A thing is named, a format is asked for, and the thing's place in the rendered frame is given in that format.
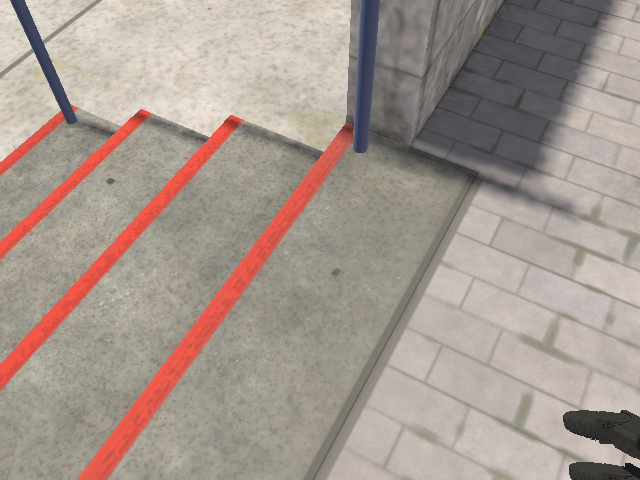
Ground stairs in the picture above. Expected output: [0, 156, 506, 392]
[0, 105, 324, 480]

